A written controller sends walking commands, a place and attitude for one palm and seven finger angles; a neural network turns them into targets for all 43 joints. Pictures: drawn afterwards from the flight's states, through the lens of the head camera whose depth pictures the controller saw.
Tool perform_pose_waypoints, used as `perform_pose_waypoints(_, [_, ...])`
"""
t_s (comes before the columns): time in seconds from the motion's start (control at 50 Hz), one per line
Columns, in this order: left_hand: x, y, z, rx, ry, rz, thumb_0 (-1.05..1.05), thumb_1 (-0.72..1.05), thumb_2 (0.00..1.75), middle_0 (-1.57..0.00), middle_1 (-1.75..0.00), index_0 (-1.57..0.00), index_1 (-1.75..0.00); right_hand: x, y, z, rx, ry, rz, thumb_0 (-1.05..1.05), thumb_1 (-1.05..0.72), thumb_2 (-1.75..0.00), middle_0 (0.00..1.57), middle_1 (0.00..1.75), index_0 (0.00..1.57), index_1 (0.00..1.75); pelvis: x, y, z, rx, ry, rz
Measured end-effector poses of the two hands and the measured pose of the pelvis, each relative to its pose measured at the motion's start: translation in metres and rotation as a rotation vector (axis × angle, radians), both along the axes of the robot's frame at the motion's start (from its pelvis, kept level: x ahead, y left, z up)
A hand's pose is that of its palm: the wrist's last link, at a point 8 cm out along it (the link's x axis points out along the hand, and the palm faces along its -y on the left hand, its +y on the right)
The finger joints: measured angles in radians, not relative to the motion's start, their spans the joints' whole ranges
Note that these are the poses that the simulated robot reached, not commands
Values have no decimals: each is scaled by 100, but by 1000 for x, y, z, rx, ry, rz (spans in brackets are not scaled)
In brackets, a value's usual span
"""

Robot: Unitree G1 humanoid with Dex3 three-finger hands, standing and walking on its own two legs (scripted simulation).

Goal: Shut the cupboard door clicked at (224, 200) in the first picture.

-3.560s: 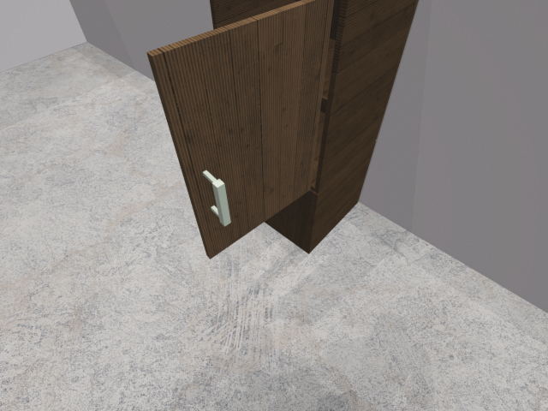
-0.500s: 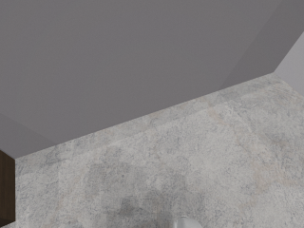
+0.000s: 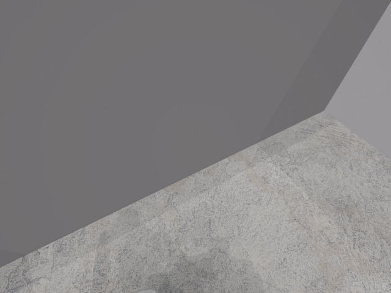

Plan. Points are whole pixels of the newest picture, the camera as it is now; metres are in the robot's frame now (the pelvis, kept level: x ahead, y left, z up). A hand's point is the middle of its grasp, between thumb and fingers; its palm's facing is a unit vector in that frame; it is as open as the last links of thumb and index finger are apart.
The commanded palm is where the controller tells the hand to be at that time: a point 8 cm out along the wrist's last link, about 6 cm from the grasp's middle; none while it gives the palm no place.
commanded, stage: turn to face it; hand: left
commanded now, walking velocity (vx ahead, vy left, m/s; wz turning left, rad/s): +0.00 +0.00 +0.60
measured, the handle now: out of the picture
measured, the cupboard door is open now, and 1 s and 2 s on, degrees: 83 83 83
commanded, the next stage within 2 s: none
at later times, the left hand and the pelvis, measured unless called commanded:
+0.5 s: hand out of the picture +0.12 +0.19 -0.18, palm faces +0.32 -0.92 -0.22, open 7.3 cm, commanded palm none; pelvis +0.12 -0.01 +0.00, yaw +18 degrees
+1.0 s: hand out of the picture +0.12 +0.13 -0.14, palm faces +0.58 -0.77 -0.27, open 7.4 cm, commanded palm none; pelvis +0.18 -0.07 +0.02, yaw +37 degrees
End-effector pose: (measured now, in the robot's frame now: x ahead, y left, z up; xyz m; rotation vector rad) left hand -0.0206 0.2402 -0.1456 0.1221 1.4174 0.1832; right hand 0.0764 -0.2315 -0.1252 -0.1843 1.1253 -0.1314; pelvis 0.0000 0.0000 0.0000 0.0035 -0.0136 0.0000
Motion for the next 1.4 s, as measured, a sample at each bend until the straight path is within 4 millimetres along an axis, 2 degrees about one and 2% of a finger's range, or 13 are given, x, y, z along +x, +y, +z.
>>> perform_pose_waypoints(0.06, [34, -2, 4, 11, -19, 0, 0, 91, 90, -20, -29, -20, -30, 7, 5, -2, 17, 40, -1, 0, -91, -89, 20, 30, 20, 30, 20, -4, 4, 12, 7, 25])
perform_pose_waypoints(0.18, [116, -20, 17, 36, -217, 32, 0, 91, 90, -20, -29, -20, -30, 10, -17, -17, 23, 227, 31, 0, -93, -89, 21, 30, 21, 30, 58, -22, 3, 30, 14, 116])
perform_pose_waypoints(0.3, [146, -28, 28, 61, -271, 134, -1, 93, 90, -20, -29, -21, -30, 58, -32, -8, -2, 294, 86, 1, -92, -89, 20, 30, 20, 30, 91, -30, 12, 26, 11, 216])
perform_pose_waypoints(0.4, [140, -20, 25, 63, -226, 189, -1, 93, 90, -20, -29, -21, -30, 130, -23, 6, -24, 199, 177, 1, -91, -89, 20, 30, 20, 30, 110, -27, 16, 36, 21, 270])
perform_pose_waypoints(0.48, [125, -7, 6, 52, -170, 240, -1, 92, 90, -20, -29, -21, -30, 190, -5, 4, -50, 73, 263, 1, -91, -90, 20, 30, 20, 30, 121, -15, 1, 3, 17, 303])
perform_pose_waypoints(0.54, [118, 3, -1, 68, -123, 267, 0, 91, 90, -20, -29, -21, -30, 217, 3, 7, -63, 13, 301, 0, -91, -89, 20, 30, 20, 30, 125, -15, -3, 2, 15, 332])
perform_pose_waypoints(0.7, [135, 5, 27, 126, -199, 357, 0, 91, 90, -20, -29, -20, -30, 246, 1, 11, -68, 65, 414, 0, -90, -89, 20, 30, 21, 30, 141, -32, 9, -25, 21, 434])
perform_pose_waypoints(0.8, [139, -13, 35, 190, -238, 395, 0, 91, 90, -20, -29, -20, -30, 270, -14, -6, -39, 95, 453, 0, -90, -89, 21, 30, 21, 30, 159, -56, 2, -5, 35, 505])
perform_pose_waypoints(0.88, [125, -38, 40, 195, -200, 453, 0, 91, 90, -20, -29, -20, -30, 294, -17, -6, -39, 111, 493, 1, -90, -89, 20, 30, 21, 30, 168, -64, 7, 8, 26, 566])
perform_pose_waypoints(0.98, [107, -69, 39, 144, -149, 527, 0, 90, 90, -20, -29, -21, -30, 319, -1, 7, -36, 106, 566, 1, -91, -89, 20, 30, 20, 30, 177, -68, 17, 32, 35, 629])
perform_pose_waypoints(1.08, [79, -88, 24, 88, -112, 619, 0, 90, 90, -20, -29, -21, -30, 343, 35, 14, -44, 61, 673, 1, -91, -90, 20, 30, 20, 30, 177, -64, 14, 25, 36, 693])
perform_pose_waypoints(1.2, [47, -86, 3, 78, -66, 724, 0, 90, 90, -20, -29, -21, -30, 355, 66, 15, -69, -8, 789, 0, -91, -89, 20, 30, 20, 30, 172, -61, 2, -4, 26, 777])
perform_pose_waypoints(1.4, [66, -75, 35, 199, -172, 794, 0, 91, 90, -20, -29, -20, -30, 358, 47, 6, -81, 95, 861, 0, -90, -89, 21, 30, 21, 30, 191, -82, 11, -27, 21, 892])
